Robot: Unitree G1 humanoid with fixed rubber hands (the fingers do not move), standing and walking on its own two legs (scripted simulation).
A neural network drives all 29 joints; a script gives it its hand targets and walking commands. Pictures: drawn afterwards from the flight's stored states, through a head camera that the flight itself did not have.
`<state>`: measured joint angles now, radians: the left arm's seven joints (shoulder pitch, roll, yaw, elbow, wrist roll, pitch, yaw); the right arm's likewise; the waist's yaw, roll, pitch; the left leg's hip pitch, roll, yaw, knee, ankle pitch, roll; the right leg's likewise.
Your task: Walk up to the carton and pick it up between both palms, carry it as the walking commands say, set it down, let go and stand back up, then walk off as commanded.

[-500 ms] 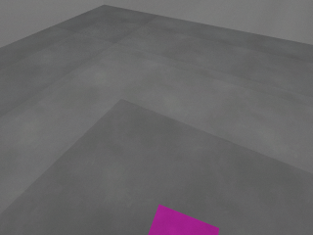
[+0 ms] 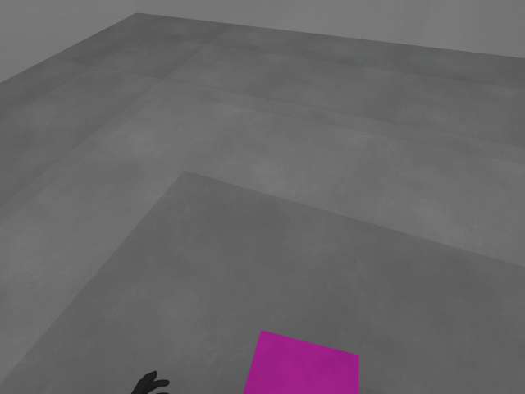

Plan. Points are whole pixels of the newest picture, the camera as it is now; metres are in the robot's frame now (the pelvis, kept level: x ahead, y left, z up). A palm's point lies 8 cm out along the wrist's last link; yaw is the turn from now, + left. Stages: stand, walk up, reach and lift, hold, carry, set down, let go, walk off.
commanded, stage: walk off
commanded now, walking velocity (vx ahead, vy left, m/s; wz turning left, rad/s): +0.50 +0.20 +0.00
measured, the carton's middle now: out of the picture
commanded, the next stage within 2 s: stand in 0.62 s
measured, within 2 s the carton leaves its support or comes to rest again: rests again in 1.06 s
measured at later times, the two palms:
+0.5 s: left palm out of the picture +0.12 +0.29 -0.14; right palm out of the picture +0.07 -0.21 -0.12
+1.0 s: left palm out of the picture +0.18 +0.25 -0.14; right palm out of the picture +0.18 -0.23 -0.14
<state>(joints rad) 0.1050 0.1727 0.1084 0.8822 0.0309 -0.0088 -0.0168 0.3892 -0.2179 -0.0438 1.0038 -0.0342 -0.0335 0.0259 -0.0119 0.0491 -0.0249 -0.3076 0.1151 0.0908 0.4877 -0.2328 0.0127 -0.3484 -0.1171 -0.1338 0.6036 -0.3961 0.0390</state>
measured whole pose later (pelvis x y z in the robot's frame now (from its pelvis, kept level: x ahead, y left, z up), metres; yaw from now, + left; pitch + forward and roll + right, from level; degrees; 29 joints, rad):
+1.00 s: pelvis +0.14 +0.02 -0.01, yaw +2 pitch +1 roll -1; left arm 0.26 0.12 0.11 0.93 0.03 -0.03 0.01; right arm 0.26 -0.22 -0.06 0.99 -0.03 -0.02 0.02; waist -0.01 0.03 0.00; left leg -0.35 0.06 0.10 0.66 -0.37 0.01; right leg -0.23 -0.11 -0.18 0.53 -0.31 0.05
